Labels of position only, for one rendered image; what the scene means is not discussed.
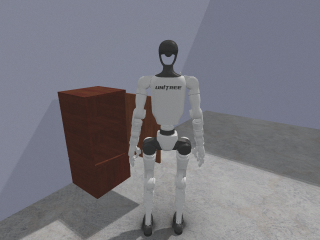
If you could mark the robot left upper arm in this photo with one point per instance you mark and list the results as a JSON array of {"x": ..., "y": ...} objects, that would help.
[{"x": 141, "y": 95}]

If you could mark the robot left forearm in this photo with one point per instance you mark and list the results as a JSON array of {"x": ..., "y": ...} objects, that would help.
[{"x": 135, "y": 130}]

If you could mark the robot right forearm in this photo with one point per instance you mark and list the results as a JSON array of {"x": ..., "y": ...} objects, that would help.
[{"x": 198, "y": 130}]

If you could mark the cupboard door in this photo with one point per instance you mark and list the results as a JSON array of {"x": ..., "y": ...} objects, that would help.
[{"x": 149, "y": 126}]

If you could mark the left robot hand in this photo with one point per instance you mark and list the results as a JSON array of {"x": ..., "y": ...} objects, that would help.
[{"x": 131, "y": 153}]

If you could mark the right robot shin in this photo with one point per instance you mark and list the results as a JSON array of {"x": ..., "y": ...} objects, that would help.
[{"x": 180, "y": 195}]

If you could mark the left robot thigh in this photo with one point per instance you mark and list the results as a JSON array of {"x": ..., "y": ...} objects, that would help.
[{"x": 149, "y": 150}]

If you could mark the right robot hand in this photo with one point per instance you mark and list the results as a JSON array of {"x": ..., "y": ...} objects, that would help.
[{"x": 201, "y": 154}]

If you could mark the robot right upper arm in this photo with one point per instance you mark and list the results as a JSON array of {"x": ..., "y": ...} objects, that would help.
[{"x": 194, "y": 97}]

